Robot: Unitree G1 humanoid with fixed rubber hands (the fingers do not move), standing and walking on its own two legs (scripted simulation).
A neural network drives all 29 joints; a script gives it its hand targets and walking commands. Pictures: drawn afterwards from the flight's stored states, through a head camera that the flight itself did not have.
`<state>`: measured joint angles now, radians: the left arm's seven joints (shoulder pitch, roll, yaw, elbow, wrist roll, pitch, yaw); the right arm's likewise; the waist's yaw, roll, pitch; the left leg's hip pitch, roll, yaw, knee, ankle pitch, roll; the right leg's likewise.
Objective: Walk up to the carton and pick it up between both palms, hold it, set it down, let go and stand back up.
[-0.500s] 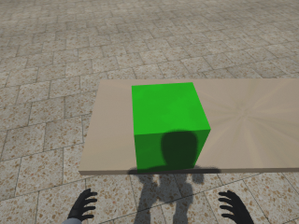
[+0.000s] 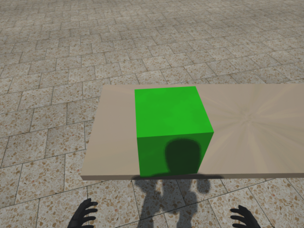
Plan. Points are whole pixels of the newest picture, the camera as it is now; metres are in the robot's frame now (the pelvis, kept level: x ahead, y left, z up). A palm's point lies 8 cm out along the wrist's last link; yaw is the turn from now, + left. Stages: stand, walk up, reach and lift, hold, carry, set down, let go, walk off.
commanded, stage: stand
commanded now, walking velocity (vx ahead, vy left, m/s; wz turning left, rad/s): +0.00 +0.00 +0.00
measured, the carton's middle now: (167, 133) +0.44 -0.02 -0.05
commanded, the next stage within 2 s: none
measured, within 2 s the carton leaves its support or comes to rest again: neither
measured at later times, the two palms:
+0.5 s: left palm out of the picture -0.02 +0.27 -0.13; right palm out of the picture +0.00 -0.23 -0.11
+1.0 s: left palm out of the picture -0.09 +0.27 -0.14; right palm out of the picture -0.04 -0.23 -0.13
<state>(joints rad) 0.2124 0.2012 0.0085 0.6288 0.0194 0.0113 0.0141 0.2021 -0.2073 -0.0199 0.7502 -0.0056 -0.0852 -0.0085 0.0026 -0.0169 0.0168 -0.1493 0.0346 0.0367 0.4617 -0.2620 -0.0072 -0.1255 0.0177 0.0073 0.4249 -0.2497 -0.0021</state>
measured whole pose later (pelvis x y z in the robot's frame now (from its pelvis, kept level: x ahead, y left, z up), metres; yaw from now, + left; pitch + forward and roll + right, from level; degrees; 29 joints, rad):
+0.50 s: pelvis -0.04 +0.02 +0.00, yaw +2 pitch -4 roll -1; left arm 0.36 0.24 -0.01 0.88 0.02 -0.01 0.01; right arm 0.39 -0.24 0.02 0.82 -0.01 -0.02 -0.01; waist 0.00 -0.01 -0.01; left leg -0.22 0.00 0.00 0.49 -0.21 0.02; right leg -0.18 -0.02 -0.01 0.44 -0.20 0.03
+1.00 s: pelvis -0.07 +0.02 -0.01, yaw +3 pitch -2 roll -1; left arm 0.43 0.22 0.02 0.93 0.01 0.00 0.02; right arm 0.42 -0.23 -0.02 0.86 -0.01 0.00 -0.02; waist 0.00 -0.01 -0.03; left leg -0.32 -0.03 -0.02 0.53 -0.21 0.02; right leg -0.27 0.00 0.05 0.51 -0.24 0.03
